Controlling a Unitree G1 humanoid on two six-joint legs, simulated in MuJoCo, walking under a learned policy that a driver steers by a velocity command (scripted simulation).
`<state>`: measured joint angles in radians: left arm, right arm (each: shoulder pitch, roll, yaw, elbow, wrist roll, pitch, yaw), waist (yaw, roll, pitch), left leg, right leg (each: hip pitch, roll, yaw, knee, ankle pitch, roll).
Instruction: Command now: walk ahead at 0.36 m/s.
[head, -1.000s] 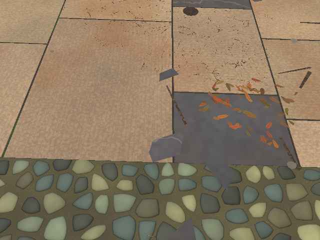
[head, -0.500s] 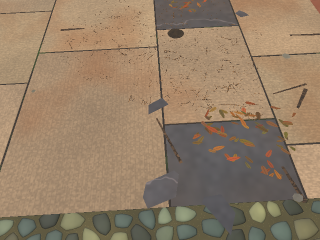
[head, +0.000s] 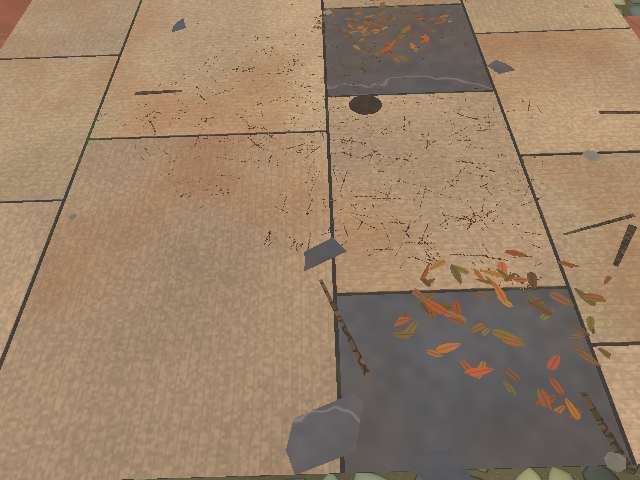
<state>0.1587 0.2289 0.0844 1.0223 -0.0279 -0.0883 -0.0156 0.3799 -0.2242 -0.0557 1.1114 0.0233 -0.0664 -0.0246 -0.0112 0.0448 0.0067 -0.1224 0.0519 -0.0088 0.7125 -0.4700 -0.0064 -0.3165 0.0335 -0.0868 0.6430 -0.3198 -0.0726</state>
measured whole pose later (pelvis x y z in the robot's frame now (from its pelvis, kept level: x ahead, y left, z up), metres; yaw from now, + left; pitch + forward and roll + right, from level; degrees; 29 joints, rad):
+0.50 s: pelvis +0.21 +0.06 +0.00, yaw -1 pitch +2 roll -1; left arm 0.41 0.25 0.06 1.09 -0.01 -0.06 0.01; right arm -0.03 -0.23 -0.07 0.90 0.02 -0.10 0.03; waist 0.06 0.00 0.03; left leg -0.50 0.02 0.05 0.57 -0.11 0.08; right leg 0.02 -0.04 -0.03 0.54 -0.46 0.01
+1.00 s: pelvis +0.48 +0.05 +0.01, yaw -1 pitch +2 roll +2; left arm -0.01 0.23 0.05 0.88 -0.02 -0.08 -0.04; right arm 0.40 -0.23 -0.06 1.04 0.01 -0.07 -0.01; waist -0.08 -0.03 0.00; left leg 0.09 -0.04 0.06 0.21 -0.34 0.02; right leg -0.60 -0.07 -0.02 0.53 0.01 -0.04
